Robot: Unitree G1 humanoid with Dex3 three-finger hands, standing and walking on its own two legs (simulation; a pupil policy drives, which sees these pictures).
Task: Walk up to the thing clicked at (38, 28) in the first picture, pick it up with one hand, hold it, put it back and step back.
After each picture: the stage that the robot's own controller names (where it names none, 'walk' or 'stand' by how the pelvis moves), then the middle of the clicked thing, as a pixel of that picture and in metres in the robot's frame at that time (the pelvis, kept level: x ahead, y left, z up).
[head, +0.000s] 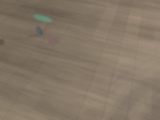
stand; (39, 31) +1.65 +0.54 -0.72
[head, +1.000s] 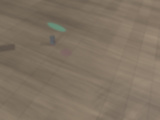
walk; (52, 40) +1.56 +0.26 -0.69
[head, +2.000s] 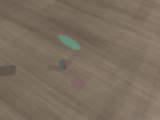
walk; (62, 65) +0.99 +0.13 -0.71
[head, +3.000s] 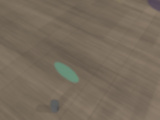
walk; (54, 106) +0.59 +0.17 -0.71
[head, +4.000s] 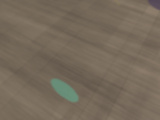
stand; out of the picture +0.37 +0.19 -0.71
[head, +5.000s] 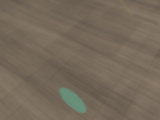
stand; out of the picture +0.32 +0.18 -0.72
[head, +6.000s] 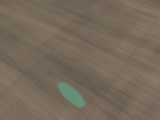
stand; out of the picture +0.34 +0.19 -0.72
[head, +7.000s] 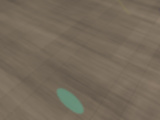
stand; out of the picture +0.32 +0.20 -0.73
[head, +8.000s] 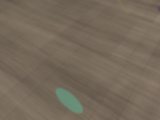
stand; out of the picture +0.31 +0.20 -0.73
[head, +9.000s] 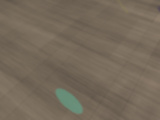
go down; out of the picture +0.31 +0.20 -0.73
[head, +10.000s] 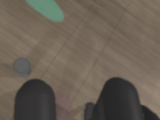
go down; (23, 68) +0.41 +0.21 -0.31
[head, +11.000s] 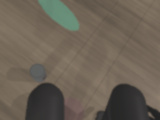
approach; (38, 73) +0.40 +0.20 -0.31
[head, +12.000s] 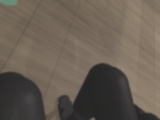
close in; out of the picture +0.40 +0.24 -0.22
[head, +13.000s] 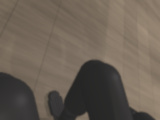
close; out of the picture +0.40 +0.25 -0.22
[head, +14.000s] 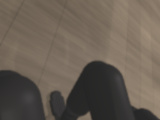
lift; out of the picture +0.36 +0.23 -0.23
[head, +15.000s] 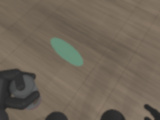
lift; (27, 93) +0.31 +0.18 -0.02
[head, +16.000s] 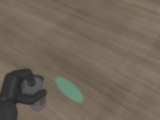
hold; (35, 94) +0.32 +0.17 +0.01
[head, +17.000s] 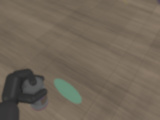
hold; (36, 94) +0.32 +0.17 +0.00
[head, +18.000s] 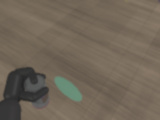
crouch; (37, 92) +0.33 +0.16 +0.00
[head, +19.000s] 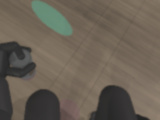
crouch; (23, 65) +0.40 +0.19 -0.11
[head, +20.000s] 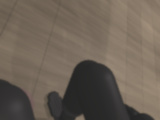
lower; out of the picture +0.41 +0.25 -0.23
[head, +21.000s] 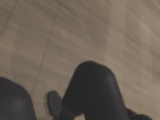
lower; out of the picture +0.40 +0.25 -0.23
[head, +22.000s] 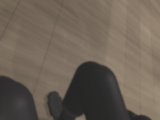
lower; out of the picture +0.40 +0.25 -0.23
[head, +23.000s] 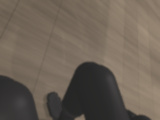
lower; out of the picture +0.39 +0.25 -0.23
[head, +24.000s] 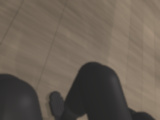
open; out of the picture +0.38 +0.24 -0.23
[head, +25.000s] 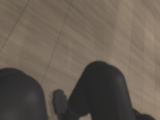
stand; out of the picture +0.38 +0.24 -0.22
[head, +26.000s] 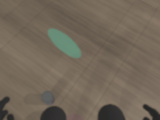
walk; (48, 98) +0.37 +0.18 -0.49
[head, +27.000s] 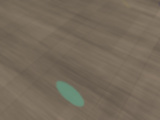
stand; out of the picture +0.32 +0.17 -0.66
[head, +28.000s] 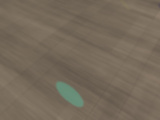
stand; out of the picture +0.33 +0.17 -0.67
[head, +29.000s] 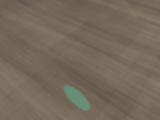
stand; out of the picture +0.35 +0.16 -0.71
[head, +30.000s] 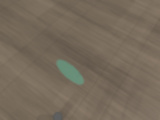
walk; (57, 118) +0.36 +0.12 -0.71
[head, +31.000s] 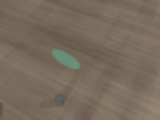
walk; (59, 100) +0.50 +0.17 -0.69
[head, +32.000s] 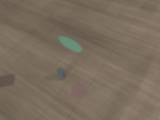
walk; (61, 74) +0.81 +0.22 -0.70
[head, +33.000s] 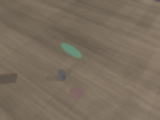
stand; (61, 75) +0.94 +0.19 -0.71
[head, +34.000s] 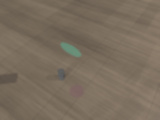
stand; (61, 74) +0.95 +0.19 -0.72
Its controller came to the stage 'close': yes
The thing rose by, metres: 0.70
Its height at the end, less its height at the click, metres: +0.00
